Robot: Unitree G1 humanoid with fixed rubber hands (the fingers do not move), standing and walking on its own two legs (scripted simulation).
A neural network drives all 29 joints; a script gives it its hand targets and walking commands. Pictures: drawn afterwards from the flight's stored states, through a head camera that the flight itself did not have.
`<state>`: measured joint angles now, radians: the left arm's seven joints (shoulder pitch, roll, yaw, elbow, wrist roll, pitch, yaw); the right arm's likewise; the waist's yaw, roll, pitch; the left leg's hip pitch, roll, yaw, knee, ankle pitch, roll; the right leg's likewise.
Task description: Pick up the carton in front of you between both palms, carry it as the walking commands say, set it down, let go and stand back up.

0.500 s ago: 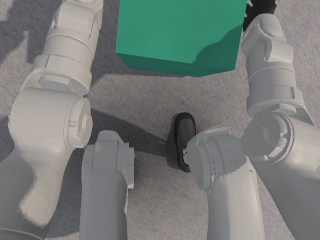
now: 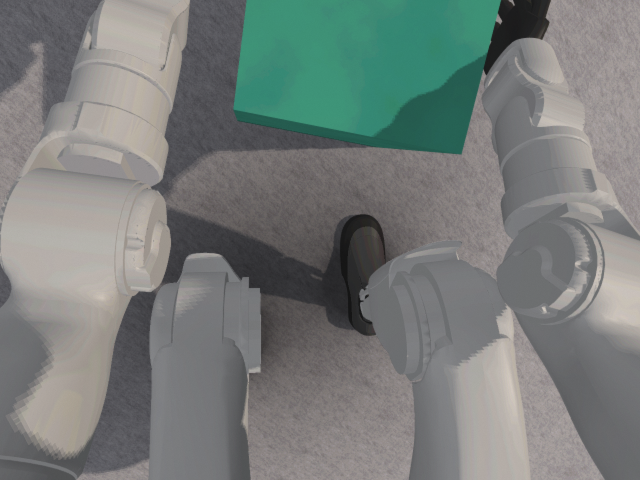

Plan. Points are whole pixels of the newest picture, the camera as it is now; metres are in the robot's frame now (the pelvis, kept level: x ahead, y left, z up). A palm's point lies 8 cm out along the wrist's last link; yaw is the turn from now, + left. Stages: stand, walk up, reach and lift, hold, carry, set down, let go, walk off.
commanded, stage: set down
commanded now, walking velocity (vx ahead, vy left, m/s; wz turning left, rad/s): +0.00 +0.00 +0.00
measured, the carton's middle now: (342, 43) +0.52 -0.05 -0.25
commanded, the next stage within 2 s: let go in 1.22 s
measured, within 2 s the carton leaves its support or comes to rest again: neither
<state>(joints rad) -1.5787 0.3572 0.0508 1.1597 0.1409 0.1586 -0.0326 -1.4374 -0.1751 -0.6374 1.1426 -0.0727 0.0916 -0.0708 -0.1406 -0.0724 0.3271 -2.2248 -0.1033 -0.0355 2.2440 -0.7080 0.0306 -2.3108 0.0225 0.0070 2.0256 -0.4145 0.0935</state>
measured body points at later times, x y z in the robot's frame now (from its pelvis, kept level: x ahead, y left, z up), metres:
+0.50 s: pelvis +0.00 -0.02 +0.04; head +0.36 +0.00 +0.31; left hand +0.61 +0.15 -0.09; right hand +0.52 -0.22 -0.10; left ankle +0.07 +0.09 -0.35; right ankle +0.16 -0.14 -0.35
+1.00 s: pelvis +0.02 -0.01 +0.17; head +0.36 +0.01 +0.47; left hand +0.62 +0.16 +0.06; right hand +0.52 -0.22 +0.06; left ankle +0.07 +0.09 -0.35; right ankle +0.16 -0.14 -0.35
